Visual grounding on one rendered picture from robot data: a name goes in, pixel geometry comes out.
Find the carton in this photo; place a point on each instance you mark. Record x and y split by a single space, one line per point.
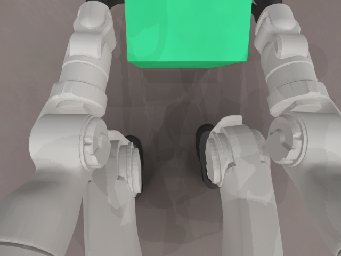
187 33

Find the left robot thigh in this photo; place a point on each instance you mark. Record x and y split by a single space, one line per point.
109 204

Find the left robot upper arm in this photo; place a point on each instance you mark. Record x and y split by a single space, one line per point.
40 216

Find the robot left forearm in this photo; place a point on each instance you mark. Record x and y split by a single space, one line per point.
86 66

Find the robot right foot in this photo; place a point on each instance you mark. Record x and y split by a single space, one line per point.
202 135

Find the right robot upper arm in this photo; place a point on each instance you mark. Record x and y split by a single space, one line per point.
308 146

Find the robot right hand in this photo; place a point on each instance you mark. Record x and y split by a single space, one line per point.
256 10

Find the robot right forearm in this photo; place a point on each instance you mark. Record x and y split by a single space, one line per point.
287 64

